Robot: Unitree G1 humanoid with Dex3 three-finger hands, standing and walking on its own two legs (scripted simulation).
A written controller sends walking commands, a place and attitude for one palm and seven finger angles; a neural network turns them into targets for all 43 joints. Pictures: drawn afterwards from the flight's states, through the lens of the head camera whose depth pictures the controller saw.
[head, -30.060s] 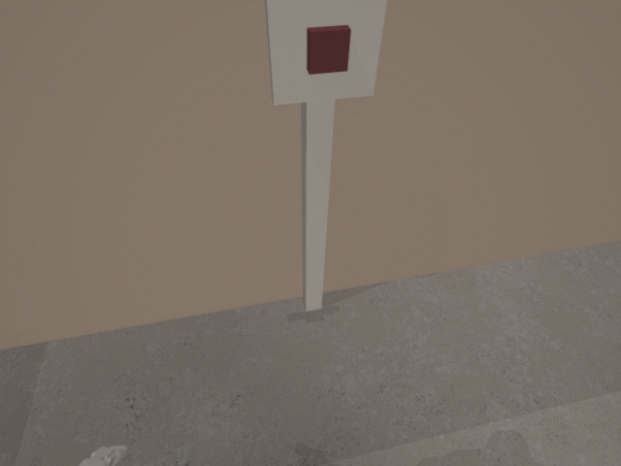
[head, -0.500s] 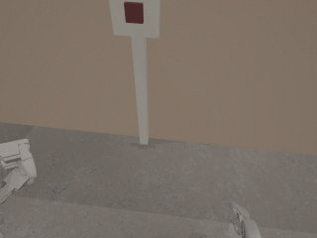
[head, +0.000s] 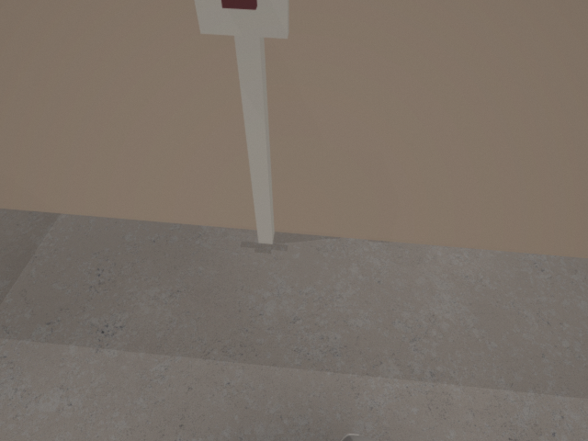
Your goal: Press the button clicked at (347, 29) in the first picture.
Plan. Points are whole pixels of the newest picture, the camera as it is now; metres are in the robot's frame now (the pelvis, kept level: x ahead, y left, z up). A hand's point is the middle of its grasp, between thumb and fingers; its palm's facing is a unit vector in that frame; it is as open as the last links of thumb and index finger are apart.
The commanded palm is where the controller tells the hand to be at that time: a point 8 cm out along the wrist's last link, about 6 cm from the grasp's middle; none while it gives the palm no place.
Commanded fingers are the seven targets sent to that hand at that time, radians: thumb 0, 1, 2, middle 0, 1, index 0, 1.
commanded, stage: let the arm hang, fingers relaxed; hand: left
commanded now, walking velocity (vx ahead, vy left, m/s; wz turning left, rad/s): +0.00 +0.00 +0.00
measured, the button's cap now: out of the picture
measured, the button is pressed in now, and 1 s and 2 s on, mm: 0 0 0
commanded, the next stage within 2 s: stand and wait in 0.78 s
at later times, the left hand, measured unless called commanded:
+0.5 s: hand out of the picture +0.10 +0.24 -0.13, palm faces +0.02 -0.93 -0.37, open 7.1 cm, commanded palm none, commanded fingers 0.00 0.90 0.90 -0.20 -0.30 -0.20 -0.30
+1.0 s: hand (148, 437) +0.15 +0.22 -0.13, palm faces -0.01 -0.94 -0.34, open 7.4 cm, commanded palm none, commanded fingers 0.00 0.90 0.90 -0.20 -0.30 -0.20 -0.30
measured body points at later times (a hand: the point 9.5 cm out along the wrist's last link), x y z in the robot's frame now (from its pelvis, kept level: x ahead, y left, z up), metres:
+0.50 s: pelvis +0.02 -0.01 +0.01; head +0.03 -0.03 +0.46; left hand +0.10 +0.29 -0.11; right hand +0.05 -0.28 -0.14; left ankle +0.02 +0.11 -0.73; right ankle +0.08 -0.10 -0.73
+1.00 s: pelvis +0.06 -0.02 +0.02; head +0.08 -0.03 +0.47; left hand +0.15 +0.27 -0.11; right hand +0.13 -0.31 -0.13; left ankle +0.02 +0.11 -0.73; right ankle +0.08 -0.11 -0.73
